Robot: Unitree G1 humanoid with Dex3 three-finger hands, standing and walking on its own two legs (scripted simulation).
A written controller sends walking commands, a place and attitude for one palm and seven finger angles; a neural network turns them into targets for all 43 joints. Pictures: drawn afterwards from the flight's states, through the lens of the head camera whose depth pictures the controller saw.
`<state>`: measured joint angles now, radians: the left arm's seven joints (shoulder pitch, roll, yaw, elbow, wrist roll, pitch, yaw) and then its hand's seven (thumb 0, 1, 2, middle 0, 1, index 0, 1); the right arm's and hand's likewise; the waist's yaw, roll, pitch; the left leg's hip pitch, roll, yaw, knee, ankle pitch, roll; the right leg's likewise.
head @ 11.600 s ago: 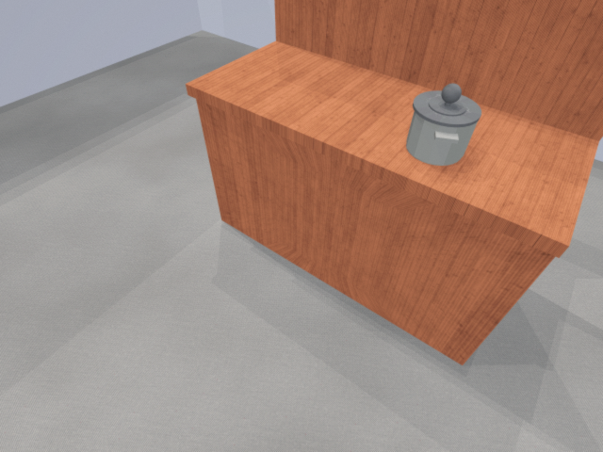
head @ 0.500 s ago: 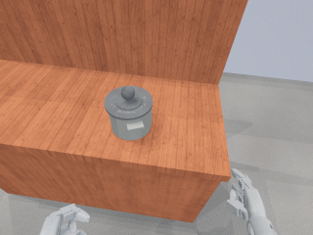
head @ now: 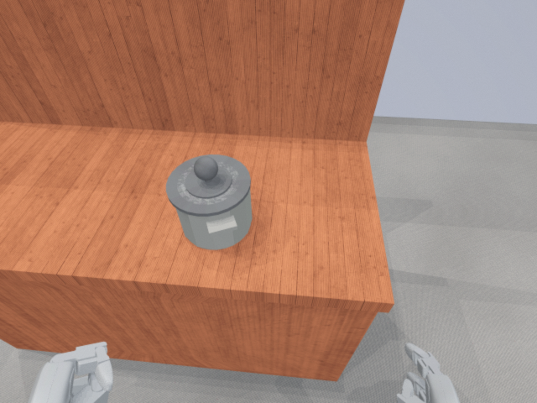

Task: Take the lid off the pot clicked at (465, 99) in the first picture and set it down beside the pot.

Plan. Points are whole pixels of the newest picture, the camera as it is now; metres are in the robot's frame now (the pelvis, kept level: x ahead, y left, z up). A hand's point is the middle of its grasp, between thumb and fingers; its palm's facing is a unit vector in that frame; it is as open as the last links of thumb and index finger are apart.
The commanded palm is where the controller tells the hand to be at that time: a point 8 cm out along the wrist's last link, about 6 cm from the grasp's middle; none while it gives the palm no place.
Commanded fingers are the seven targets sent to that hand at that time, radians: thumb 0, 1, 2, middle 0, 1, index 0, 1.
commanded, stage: raise the hand higher, near the body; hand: left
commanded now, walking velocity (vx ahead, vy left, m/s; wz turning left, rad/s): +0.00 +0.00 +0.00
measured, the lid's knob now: (206, 168) +0.49 +0.17 +0.07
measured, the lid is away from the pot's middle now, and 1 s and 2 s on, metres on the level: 0.00 0.00 0.00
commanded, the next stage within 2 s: reach forward and open the fingers in 0.46 s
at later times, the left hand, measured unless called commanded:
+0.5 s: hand (76, 345) +0.16 +0.25 +0.09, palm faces +0.31 -0.87 -0.39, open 3.1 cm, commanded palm +0.11 +0.28 +0.12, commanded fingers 0.00 0.90 0.90 -1.30 -1.50 -1.30 -1.50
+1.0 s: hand (60, 323) +0.18 +0.27 +0.10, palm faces -0.25 -0.05 -0.97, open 3.6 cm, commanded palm +0.17 +0.27 +0.16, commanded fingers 0.00 0.21 1.18 -1.02 -0.68 -1.02 -0.68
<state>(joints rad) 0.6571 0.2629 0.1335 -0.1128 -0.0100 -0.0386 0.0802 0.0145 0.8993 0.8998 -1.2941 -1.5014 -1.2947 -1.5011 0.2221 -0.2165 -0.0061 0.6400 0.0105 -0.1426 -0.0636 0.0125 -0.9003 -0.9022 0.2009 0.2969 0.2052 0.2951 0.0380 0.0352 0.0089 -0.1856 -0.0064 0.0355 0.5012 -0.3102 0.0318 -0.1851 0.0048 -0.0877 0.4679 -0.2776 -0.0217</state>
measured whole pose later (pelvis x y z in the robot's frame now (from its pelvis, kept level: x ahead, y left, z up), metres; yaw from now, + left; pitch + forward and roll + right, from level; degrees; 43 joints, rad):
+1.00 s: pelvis -0.02 +0.01 +0.01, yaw +0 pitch -1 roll +0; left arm 0.37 0.65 0.08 -0.31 0.75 0.04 -0.21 0.00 0.48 1.07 -1.14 -1.02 -1.14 -1.02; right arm 0.11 -0.30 0.02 0.58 0.03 0.07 -0.02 0.01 -0.90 -0.90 0.20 0.30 0.20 0.30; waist 0.07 0.14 -0.01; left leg -0.17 -0.02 0.04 0.42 -0.24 0.05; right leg -0.17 -0.01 -0.08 0.39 -0.21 -0.01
